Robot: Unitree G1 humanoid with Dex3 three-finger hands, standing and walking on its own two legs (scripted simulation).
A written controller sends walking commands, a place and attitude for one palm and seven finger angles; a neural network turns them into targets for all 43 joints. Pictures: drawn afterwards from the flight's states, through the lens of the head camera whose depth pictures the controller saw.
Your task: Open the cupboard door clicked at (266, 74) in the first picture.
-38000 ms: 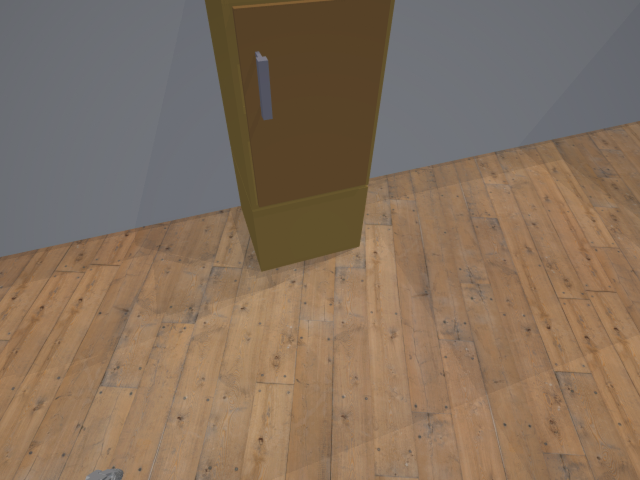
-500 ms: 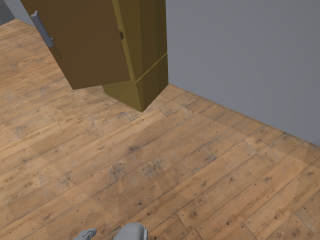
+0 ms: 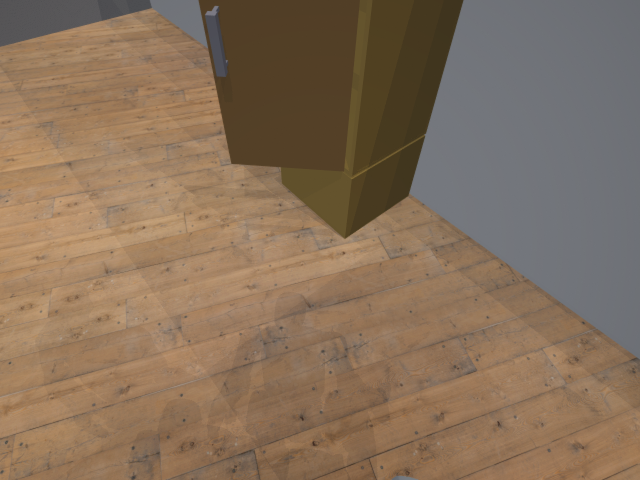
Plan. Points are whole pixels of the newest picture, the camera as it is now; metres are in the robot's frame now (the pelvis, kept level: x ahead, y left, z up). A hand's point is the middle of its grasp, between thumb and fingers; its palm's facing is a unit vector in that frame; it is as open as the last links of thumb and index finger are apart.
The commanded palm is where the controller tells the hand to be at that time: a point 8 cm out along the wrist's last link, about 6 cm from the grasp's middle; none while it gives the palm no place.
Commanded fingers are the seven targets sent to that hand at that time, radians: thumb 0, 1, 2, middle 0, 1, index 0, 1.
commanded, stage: take the last steps up to it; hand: left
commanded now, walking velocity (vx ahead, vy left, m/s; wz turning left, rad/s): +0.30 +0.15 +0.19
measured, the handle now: (219, 41) +1.05 +0.36 +0.02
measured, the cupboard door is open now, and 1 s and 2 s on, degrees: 45 45 45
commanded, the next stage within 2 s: come to a stop and stand still in 1.26 s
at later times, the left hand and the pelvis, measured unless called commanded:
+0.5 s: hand out of the picture +0.05 +0.17 -0.16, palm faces +0.22 -0.96 -0.20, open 7.3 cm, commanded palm none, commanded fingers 0.00 0.90 0.90 -0.20 -0.30 -0.20 -0.30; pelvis +0.13 +0.01 +0.00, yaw +8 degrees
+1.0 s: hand (182, 297) +0.41 +0.29 -0.15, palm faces +0.08 -0.97 -0.24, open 7.3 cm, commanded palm none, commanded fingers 0.00 0.90 0.90 -0.20 -0.30 -0.20 -0.30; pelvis +0.31 +0.10 +0.00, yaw +3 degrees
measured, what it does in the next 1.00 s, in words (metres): walks ahead: right foot, then left foot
